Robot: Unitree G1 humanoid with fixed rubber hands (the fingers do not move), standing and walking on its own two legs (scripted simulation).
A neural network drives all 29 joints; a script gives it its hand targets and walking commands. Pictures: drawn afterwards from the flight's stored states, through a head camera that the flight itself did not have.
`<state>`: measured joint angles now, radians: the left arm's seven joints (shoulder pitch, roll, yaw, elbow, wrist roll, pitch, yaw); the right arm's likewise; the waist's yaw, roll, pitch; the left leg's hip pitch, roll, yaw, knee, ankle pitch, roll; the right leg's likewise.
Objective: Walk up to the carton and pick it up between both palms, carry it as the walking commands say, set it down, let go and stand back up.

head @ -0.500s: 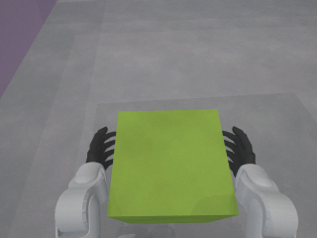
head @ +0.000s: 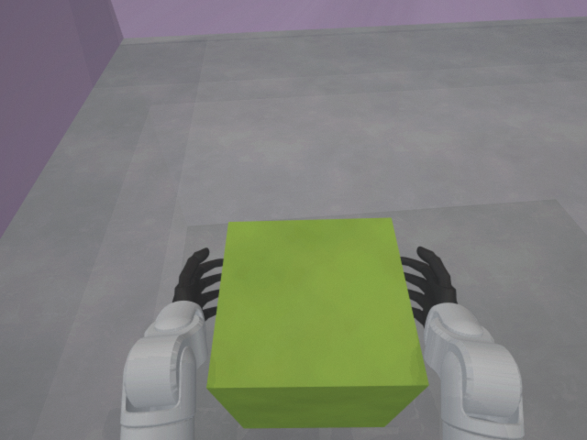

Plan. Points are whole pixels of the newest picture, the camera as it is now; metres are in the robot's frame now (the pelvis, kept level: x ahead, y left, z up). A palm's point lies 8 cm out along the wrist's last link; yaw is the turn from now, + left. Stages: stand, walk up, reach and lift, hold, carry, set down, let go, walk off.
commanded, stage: carry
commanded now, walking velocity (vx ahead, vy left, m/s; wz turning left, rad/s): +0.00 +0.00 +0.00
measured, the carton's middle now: (311, 331) +0.27 +0.00 +0.01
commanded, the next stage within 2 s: none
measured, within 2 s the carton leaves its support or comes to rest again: neither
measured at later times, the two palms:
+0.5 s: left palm (177, 349) +0.22 +0.17 +0.05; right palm (424, 345) +0.23 -0.13 +0.06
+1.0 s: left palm (184, 357) +0.22 +0.16 +0.03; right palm (423, 356) +0.22 -0.14 +0.04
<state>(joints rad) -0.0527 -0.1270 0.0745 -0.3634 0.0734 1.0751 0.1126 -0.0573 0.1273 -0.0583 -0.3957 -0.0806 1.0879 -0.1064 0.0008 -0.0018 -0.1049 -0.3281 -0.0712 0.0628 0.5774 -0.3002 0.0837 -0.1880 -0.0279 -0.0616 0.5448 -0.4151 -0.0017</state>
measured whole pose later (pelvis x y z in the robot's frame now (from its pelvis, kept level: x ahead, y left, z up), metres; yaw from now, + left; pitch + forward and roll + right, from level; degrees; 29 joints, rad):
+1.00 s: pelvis -0.06 +0.01 +0.00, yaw +0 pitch +1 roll -1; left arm -0.17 -0.14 0.14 0.11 0.20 0.73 0.06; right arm -0.16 0.13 -0.15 0.08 -0.19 0.72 -0.03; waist 0.01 -0.01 -0.03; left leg -0.35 -0.06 0.06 0.53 -0.20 0.09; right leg -0.23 -0.02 -0.07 0.56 -0.34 0.00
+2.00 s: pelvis -0.05 -0.04 +0.00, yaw +1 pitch +1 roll +0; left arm -0.15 -0.13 0.13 0.07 0.18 0.75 0.06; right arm -0.15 0.13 -0.13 0.06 -0.17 0.76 -0.04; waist -0.01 -0.01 -0.05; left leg -0.35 -0.02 0.02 0.58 -0.25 0.02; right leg -0.21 0.02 -0.11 0.57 -0.38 -0.07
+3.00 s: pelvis -0.04 -0.03 +0.00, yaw +2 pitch +1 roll +0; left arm -0.15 -0.13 0.13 0.05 0.18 0.77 0.07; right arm -0.14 0.13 -0.13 0.04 -0.16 0.76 -0.05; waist -0.01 -0.02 -0.06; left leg -0.34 -0.03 0.01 0.59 -0.26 0.04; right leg -0.19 0.02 -0.11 0.56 -0.38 -0.06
